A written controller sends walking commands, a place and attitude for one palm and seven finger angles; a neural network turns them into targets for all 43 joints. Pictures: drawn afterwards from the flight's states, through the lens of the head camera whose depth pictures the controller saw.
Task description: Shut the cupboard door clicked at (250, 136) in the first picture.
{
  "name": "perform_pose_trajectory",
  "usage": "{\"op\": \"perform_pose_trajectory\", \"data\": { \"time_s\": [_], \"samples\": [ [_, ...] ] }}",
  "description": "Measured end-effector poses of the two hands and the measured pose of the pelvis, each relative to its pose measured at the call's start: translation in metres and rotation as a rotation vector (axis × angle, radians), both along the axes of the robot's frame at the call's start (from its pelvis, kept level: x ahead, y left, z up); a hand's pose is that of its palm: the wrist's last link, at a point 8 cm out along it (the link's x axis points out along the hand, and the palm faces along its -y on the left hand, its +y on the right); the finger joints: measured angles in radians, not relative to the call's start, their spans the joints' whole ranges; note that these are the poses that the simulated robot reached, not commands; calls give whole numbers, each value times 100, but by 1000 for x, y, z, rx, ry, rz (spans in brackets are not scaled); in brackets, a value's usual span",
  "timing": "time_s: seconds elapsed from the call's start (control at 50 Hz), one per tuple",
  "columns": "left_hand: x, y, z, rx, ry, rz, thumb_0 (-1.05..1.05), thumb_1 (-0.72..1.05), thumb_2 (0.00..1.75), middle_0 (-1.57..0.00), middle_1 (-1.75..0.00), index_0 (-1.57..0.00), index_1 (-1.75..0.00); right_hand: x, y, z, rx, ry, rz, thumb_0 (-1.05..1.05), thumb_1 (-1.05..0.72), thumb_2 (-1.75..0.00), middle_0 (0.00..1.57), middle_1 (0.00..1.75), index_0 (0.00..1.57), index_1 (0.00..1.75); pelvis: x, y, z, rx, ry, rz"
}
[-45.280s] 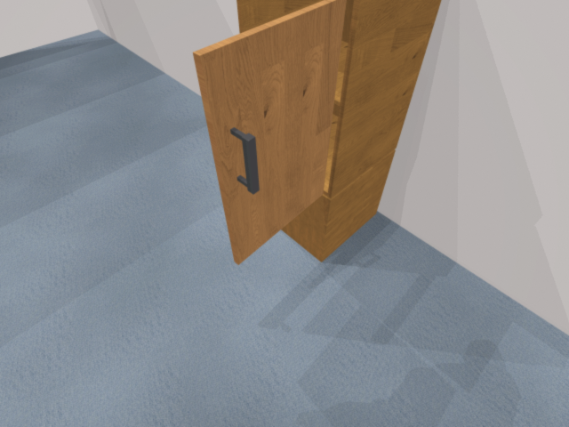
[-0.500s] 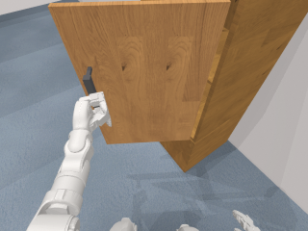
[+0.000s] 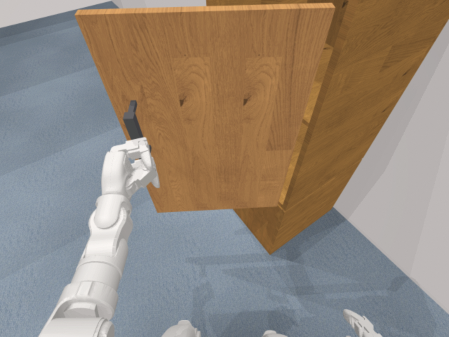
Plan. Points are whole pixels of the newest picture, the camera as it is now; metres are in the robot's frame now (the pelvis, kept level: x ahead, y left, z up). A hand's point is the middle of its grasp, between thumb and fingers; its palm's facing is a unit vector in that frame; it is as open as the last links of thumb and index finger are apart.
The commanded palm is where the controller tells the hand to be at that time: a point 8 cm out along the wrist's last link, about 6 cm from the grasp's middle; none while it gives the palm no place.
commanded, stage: push the door shut along its arc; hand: left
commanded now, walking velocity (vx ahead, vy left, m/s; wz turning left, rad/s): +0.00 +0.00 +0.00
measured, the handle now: (140, 135) +0.48 +0.19 +0.07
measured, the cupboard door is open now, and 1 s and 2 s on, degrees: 58 44 31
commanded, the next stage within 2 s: pull the fist back off the door in 1.86 s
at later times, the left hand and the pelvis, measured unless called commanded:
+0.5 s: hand (154, 150) +0.44 +0.15 +0.08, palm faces -0.06 -1.00 -0.03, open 3.1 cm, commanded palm +0.43 +0.19 +0.08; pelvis -0.01 +0.01 -0.01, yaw +1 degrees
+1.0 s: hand (173, 126) +0.50 +0.12 +0.08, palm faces -0.20 -0.98 -0.02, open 3.1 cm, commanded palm +0.51 +0.16 +0.08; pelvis -0.02 +0.01 -0.03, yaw -1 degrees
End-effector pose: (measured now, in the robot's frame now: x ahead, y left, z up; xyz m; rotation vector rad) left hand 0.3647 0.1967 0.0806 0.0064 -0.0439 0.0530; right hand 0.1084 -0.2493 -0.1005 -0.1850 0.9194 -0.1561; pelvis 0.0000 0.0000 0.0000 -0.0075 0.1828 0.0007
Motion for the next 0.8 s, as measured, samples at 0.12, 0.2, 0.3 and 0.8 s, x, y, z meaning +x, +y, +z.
{"op": "perform_pose_trajectory", "data": {
  "time_s": [0.12,0.2,0.3,0.8],
  "samples": [
    [3,4,0,15,17,-15,1,90,90,-130,-150,-131,-150,6,6,2,3,-20,20,1,-91,-89,20,30,20,30,-3,2,0,-4,-2,8],
    [14,3,1,15,12,-41,1,90,90,-130,-150,-131,-150,1,6,-1,-7,-3,22,1,-91,-89,20,30,20,30,-6,3,-3,-9,5,14],
    [32,4,3,14,17,-73,1,90,90,-131,-150,-131,-150,-16,3,-7,-19,40,1,1,-91,-89,20,30,20,30,-8,5,-7,-13,22,13],
    [96,3,3,23,57,-177,1,90,90,-131,-150,-131,-150,-115,-7,-26,-74,275,-98,1,-91,-89,20,30,20,30,-23,13,-26,-35,123,14]
  ]
}}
